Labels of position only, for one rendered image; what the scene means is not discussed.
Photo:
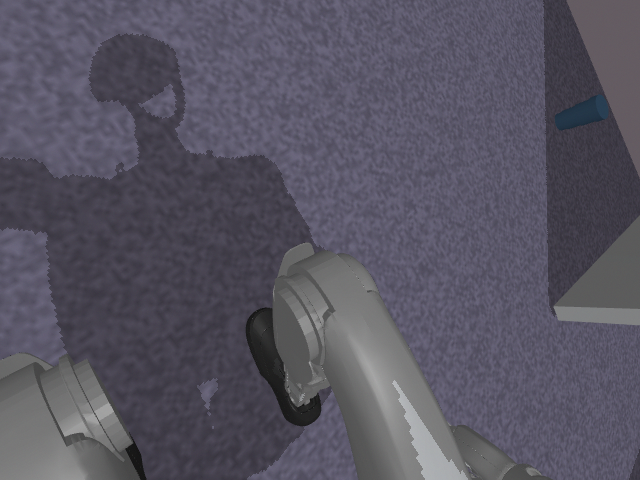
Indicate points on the right robot arm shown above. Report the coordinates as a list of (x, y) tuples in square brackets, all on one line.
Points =
[(524, 472)]

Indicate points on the right robot foot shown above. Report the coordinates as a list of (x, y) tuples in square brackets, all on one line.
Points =
[(260, 338)]

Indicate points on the left robot foot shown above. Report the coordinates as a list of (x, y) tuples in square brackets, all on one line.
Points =
[(136, 459)]

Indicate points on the right robot hand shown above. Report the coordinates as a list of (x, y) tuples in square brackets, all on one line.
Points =
[(484, 459)]

